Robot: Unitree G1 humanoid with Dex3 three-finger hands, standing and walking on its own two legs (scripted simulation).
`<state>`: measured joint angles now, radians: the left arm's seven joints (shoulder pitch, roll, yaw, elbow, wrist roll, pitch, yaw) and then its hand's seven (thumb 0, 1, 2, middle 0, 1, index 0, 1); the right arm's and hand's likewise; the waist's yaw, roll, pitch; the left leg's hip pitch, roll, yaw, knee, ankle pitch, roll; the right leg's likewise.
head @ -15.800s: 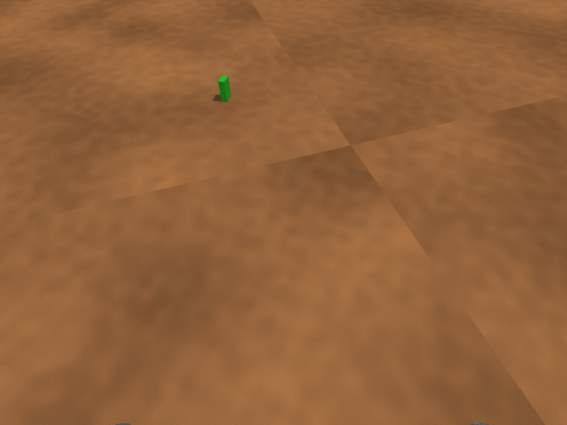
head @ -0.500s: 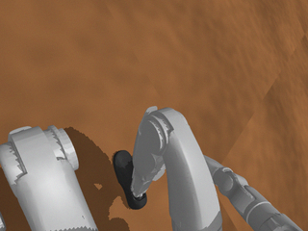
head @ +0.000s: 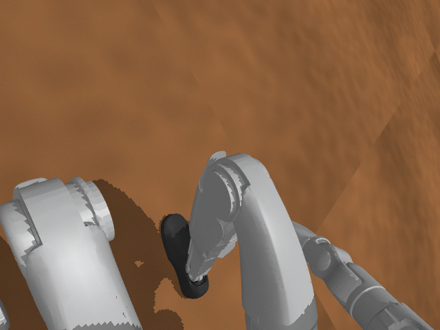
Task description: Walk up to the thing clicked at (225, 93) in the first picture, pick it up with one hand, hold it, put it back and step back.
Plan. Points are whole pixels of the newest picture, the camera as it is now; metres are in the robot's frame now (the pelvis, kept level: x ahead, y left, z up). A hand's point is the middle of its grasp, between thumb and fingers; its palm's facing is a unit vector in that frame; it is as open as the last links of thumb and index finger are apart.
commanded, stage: settle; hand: left
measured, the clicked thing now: out of the picture +0.39 +0.30 -0.20
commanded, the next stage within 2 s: lift in 1.74 s
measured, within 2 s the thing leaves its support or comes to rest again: leaves its support in 0.20 s
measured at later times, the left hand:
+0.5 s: hand out of the picture +0.36 +0.33 -0.11, palm faces +0.43 -0.90 -0.01, open 8.6 cm
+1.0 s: hand out of the picture +0.35 +0.33 -0.01, palm faces +0.43 -0.90 -0.04, open 8.6 cm
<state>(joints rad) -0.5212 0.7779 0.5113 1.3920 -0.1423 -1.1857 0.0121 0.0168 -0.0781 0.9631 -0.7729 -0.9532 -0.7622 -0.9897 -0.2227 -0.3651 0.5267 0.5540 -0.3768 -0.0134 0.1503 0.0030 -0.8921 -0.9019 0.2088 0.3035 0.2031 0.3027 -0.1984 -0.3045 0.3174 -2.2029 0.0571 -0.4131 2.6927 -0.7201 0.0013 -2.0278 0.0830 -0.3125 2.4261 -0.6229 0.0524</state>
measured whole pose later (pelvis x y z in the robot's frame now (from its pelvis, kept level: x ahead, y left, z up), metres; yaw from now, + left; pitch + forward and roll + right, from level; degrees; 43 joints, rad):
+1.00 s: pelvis +0.02 -0.02 +0.05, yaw +8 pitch +27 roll -10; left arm -0.37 0.47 0.41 0.74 -0.22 -0.73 -0.16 0.02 -0.44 1.16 -0.94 -1.31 -0.91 -1.33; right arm -0.03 -0.30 0.16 0.63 -0.12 0.02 0.10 0.01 -0.91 -0.90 0.21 0.30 0.20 0.30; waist -0.07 -0.07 -0.01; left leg -2.26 0.05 -0.20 2.47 -0.70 0.00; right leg -2.14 0.01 -0.17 2.36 -0.70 -0.01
